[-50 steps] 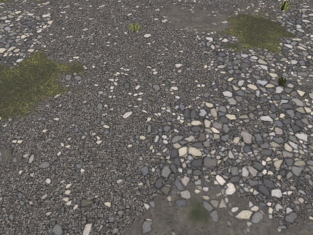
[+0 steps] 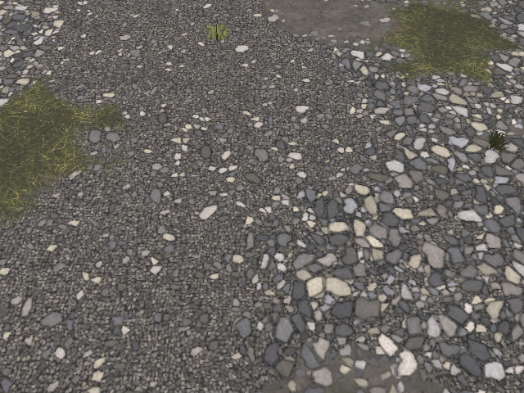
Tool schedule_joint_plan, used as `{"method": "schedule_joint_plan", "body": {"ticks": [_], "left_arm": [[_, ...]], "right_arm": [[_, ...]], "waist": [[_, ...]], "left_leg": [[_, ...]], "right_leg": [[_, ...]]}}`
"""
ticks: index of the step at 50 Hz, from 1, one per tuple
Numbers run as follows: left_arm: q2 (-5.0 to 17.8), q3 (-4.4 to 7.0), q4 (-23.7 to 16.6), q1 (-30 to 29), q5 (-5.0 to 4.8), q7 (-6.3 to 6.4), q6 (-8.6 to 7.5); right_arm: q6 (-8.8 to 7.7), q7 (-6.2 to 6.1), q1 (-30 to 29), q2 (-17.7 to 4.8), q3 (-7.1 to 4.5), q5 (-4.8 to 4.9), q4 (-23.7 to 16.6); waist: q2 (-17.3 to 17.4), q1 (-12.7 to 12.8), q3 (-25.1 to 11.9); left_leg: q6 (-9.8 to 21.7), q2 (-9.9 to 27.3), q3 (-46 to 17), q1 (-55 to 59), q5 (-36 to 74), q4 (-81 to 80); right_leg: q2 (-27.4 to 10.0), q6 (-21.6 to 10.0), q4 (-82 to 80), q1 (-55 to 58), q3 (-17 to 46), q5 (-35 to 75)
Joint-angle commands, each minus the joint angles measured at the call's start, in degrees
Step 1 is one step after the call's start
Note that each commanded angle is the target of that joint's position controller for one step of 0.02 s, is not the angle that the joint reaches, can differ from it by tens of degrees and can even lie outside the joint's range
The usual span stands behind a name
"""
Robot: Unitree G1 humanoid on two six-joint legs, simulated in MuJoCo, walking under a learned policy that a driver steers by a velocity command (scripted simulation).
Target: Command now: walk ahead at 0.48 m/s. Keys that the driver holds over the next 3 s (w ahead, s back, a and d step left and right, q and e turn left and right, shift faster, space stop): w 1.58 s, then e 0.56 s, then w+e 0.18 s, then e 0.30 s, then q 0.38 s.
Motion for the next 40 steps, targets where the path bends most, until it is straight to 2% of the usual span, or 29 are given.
{"method": "schedule_joint_plan", "body": {"ticks": [1, 2, 3, 5, 7, 8, 9, 10, 11, 12, 13, 14, 17, 19, 22, 24, 25, 26, 27, 28, 29, 30, 31, 32, 33, 34, 35, 36, 40], "left_arm": [[8.9, 2.41, 1.6, 14.4, -1.64, -0.12, -0.26], [6.6, 1.64, 1.1, 11.0, -1.60, -0.49, -0.61], [6.1, 1.31, 1.7, 12.1, -0.95, -0.36, -1.08], [4.8, 0.60, 2.1, 13.9, -0.81, 0.60, -1.83], [7.7, 1.08, 3.1, 16.5, -0.67, 1.27, -1.97], [7.9, 0.98, 3.0, 17.3, -0.57, 1.30, -1.86], [8.2, 1.13, 3.4, 19.2, 0.51, 0.97, -2.07], [8.1, 1.10, 3.5, 20.5, -0.06, 1.15, -2.25], [7.7, 0.86, 4.8, 22.2, -0.66, 1.63, -3.63], [8.1, 0.83, 5.2, 24.1, -0.64, 1.87, -4.34], [8.0, 0.78, 5.5, 23.0, -1.07, 2.44, -4.79], [8.8, 0.89, 4.7, 21.8, -0.50, 2.64, -4.95], [7.3, 0.15, 4.4, 22.0, -0.13, 2.88, -4.45], [7.4, -0.01, 4.1, 22.8, 0.70, 2.45, -4.37], [7.5, -0.14, 4.2, 25.4, 1.93, 2.65, -3.02], [8.2, -0.19, 4.1, 25.5, 2.18, 3.39, -2.22], [8.3, -0.35, 4.3, 25.6, 2.30, 3.74, -1.74], [8.7, -0.41, 5.2, 27.1, 2.17, 4.23, -1.17], [8.9, -0.15, 5.8, 26.5, 1.28, 4.42, -0.59], [9.4, 0.55, 6.1, 25.3, -0.75, 3.81, -0.46], [5.1, 0.55, 6.6, 30.8, -2.52, 3.63, -0.33], [5.5, 0.09, 4.8, 33.4, -5.62, 4.60, -1.24], [7.7, -0.01, 3.9, 27.6, -4.53, 4.68, -1.54], [7.5, -0.05, 2.7, 21.0, -2.43, 4.16, -0.99], [8.7, 0.44, 1.9, 15.5, -0.10, 2.99, -1.00], [7.6, 0.69, 2.0, 16.9, 1.12, 1.95, -0.19], [6.7, 0.49, 1.5, 14.4, 1.44, 1.13, 0.97], [4.3, 0.11, 0.9, 13.1, 1.67, 0.33, 1.76], [2.2, -1.48, -1.3, 7.4, 0.03, -0.69, 0.90]], "right_arm": [[-0.10, 0.67, 1.0, -8.6, -2.54, -0.30, -4.2], [0.13, 1.03, -2.7, -9.0, -3.18, -0.21, -5.0], [1.07, 1.05, -3.6, -7.9, -3.36, -0.48, -5.2], [3.26, 1.36, -4.1, -4.6, -3.01, -0.98, -5.0], [4.67, 2.30, -7.8, -4.8, -3.01, -2.10, -6.7], [5.01, 2.61, -9.5, -4.6, -2.87, -2.07, -7.4], [5.23, 3.15, -9.2, -4.8, -2.95, -2.07, -6.9], [4.93, 3.54, -12.4, -6.0, -3.18, -1.72, -7.5], [3.72, 3.11, -21.2, -8.6, -4.39, -0.81, -10.8], [3.08, 3.03, -24.9, -9.0, -4.45, -0.78, -12.0], [2.47, 3.21, -26.9, -9.5, -4.48, -1.17, -12.8], [2.39, 3.47, -27.3, -9.0, -4.28, -0.97, -13.0], [2.68, 4.97, -27.9, -7.4, -3.89, -1.15, -13.5], [2.87, 5.06, -31.4, -7.9, -3.71, -1.42, -15.2], [3.04, 5.34, -36.8, -7.8, -3.03, -0.48, -17.9], [2.46, 5.18, -34.0, -7.8, -2.84, -0.32, -16.8], [2.19, 4.68, -28.7, -8.6, -3.11, -0.51, -14.8], [1.76, 3.97, -21.3, -10.6, -3.75, -1.56, -11.9], [1.59, 3.40, -9.5, -11.8, -4.40, -2.23, -7.5], [1.57, 3.33, 0.6, -14.6, -5.57, -2.93, -4.0], [0.95, 4.16, 4.3, -19.4, -5.86, -3.46, -2.3], [0.40, 4.56, 8.5, -19.2, -5.82, -1.34, -3.6], [0.94, 4.39, 4.5, -16.5, -5.39, -0.90, -5.6], [1.04, 2.95, 0.2, -16.3, -5.41, -1.67, -6.3], [0.25, 2.15, -7.4, -11.7, -3.65, -1.35, -8.2], [-0.61, 1.37, -8.1, -12.7, -3.67, -1.27, -8.3], [-1.33, 1.29, -9.9, -11.0, -2.96, -0.56, -7.2], [-1.69, 1.31, -9.5, -11.1, -3.00, -0.34, -6.5], [-1.51, 1.77, -10.1, -9.1, -2.52, 0.06, -6.3]], "waist": [[-3.0, 3.4, -5.9], [-2.1, 2.1, -0.5], [-2.4, 0.9, 0.9], [-0.8, -0.9, 2.7], [-1.7, -0.9, 3.0], [-1.9, -0.8, 2.6], [-2.6, 0.0, 1.0], [-1.8, 0.5, 0.8], [-2.4, 2.7, 3.1], [-3.8, 4.1, 3.6], [-3.7, 3.3, 4.6], [-3.6, 3.6, 4.2], [-3.4, 3.8, 2.9], [-4.1, 5.4, 5.7], [-2.8, 8.7, 7.5], [-1.6, 8.4, 7.1], [-0.7, 6.6, 5.0], [0.2, 4.1, 1.6], [1.7, -1.0, -3.9], [7.0, -6.7, -9.7], [15.8, -2.9, -12.7], [16.9, -4.1, -23.6], [9.5, -5.8, -24.3], [10.5, -5.2, -19.2], [1.5, -2.6, -13.8], [8.6, -0.6, -12.1], [3.5, 2.8, -5.0], [4.5, 3.5, -2.5], [6.3, 4.0, -3.0]], "left_leg": [[0.8, 3.4, -6.5, -32.7, 3.9, 23.7], [0.4, 5.0, -6.5, -28.8, 6.5, 18.1], [-0.5, 5.9, -7.1, -25.3, 6.2, 15.4], [-2.1, 7.1, -6.4, -21.8, 7.6, 8.9], [-3.0, 6.9, -3.5, -23.0, 10.8, 4.0], [-3.2, 7.2, -2.8, -23.5, 13.0, 1.5], [-2.5, 7.0, -1.8, -24.6, 19.2, 3.9], [-2.2, 7.5, -1.5, -27.1, 23.5, 1.8], [-2.4, 7.8, -4.6, -36.5, 27.3, -3.3], [-2.7, 8.1, -5.0, -40.8, 28.7, -6.1], [-3.3, 8.8, -6.2, -40.8, 34.3, -11.6], [-3.5, 7.4, -3.8, -37.7, 38.6, -15.0], [-1.8, 7.3, -3.0, -29.9, 49.0, -16.9], [-0.9, 7.7, -2.7, -32.3, 49.1, -18.3], [-0.5, 7.3, -0.4, -29.5, 50.2, -25.5], [-0.8, 7.9, -1.0, -23.7, 51.6, -32.6], [-0.6, 8.6, -1.4, -19.4, 53.7, -36.2], [-0.5, 7.5, -0.4, -13.7, 53.2, -38.7], [-0.5, 6.6, 1.2, -0.9, 56.5, -41.9], [-0.2, 8.3, 1.4, 15.8, 60.1, -41.7], [0.1, 15.8, -2.2, 34.1, 90.9, -18.9], [5.4, 27.2, -14.5, 49.1, 99.4, -9.3], [7.1, 27.3, -18.0, 44.7, 69.1, -18.0], [11.0, 27.9, -23.5, 32.6, 42.1, -27.4], [7.7, 22.9, -20.1, 18.5, 28.9, -34.1], [11.3, 27.0, -24.7, 9.1, 32.1, -34.9], [9.8, 23.2, -19.6, -3.8, 37.7, -38.5], [9.9, 20.4, -16.3, -8.9, 38.4, -40.3], [7.7, 13.3, -5.1, -10.0, 46.3, -42.3]], "right_leg": [[-23.8, -16.7, -20.7, 27.5, 35.5, 7.5], [-21.7, -14.9, -22.8, 17.8, 30.0, 10.8], [-20.4, -14.3, -22.6, 12.8, 26.9, 14.4], [-17.3, -11.9, -25.2, 7.7, 21.4, 11.9], [-15.9, -11.0, -25.8, 8.5, 17.0, 20.5], [-15.3, -10.5, -25.8, 9.1, 14.9, 23.4], [-15.3, -10.8, -23.8, 10.8, 13.8, 23.1], [-14.6, -10.0, -23.6, 12.9, 13.1, 21.8], [-14.3, -8.2, -24.7, 19.9, 15.3, 15.4], [-15.0, -8.0, -24.7, 24.2, 16.6, 13.7], [-14.5, -7.2, -23.4, 24.0, 15.4, 12.5], [-12.7, -7.2, -22.6, 20.9, 13.3, 9.1], [-12.9, -6.7, -17.6, 14.9, 12.2, 4.6], [-13.7, -6.7, -14.8, 15.8, 12.9, 3.3], [-12.9, -4.7, -9.4, 16.9, 11.2, 2.5], [-11.9, -3.5, -3.3, 19.6, 10.0, 5.5], [-11.0, -3.5, 3.9, 22.5, 9.2, 10.1], [-9.2, -3.6, 14.3, 25.0, 9.2, 17.8], [-7.7, -3.3, 29.7, 22.4, 7.5, 20.9], [-3.4, -2.1, 49.7, 11.8, 4.7, 7.5], [2.5, 0.3, 74.6, -11.6, 5.5, -36.8], [1.4, -0.8, 76.0, -26.0, 14.4, -29.8], [-3.0, -1.0, 68.6, -32.1, 12.6, -20.4], [-4.4, 0.3, 68.3, -33.0, 8.1, -14.0], [-7.0, 0.2, 56.2, -27.2, 9.5, -1.4], [-7.3, 1.1, 53.7, -21.9, 10.0, -0.2], [-9.9, 2.8, 41.6, -16.3, 9.8, 1.5], [-9.7, 3.7, 35.1, -12.7, 8.8, 3.0], [-9.2, 2.9, 11.7, -4.1, 5.4, 15.5]]}}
